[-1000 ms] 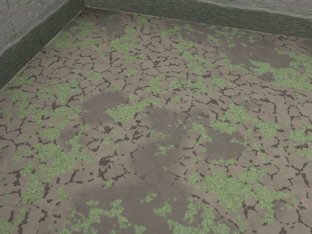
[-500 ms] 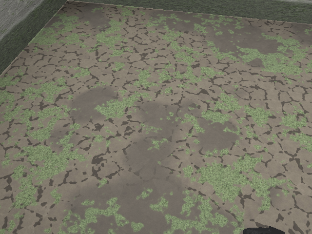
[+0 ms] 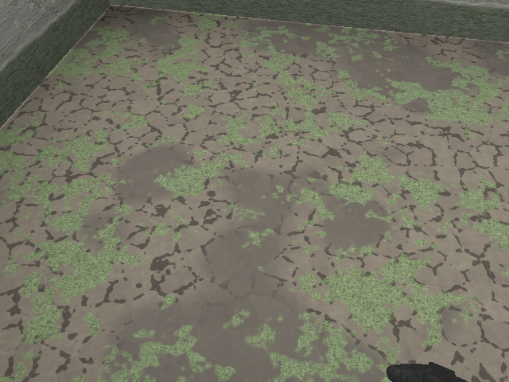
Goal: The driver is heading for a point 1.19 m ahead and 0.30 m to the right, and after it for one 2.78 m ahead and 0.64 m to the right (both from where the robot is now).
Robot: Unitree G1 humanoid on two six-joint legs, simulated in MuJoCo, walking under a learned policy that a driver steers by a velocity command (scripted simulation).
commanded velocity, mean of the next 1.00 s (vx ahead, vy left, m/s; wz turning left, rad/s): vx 0.50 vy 0.00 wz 0.00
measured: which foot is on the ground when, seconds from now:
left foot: down 0.00-1.00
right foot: down 0.00-1.00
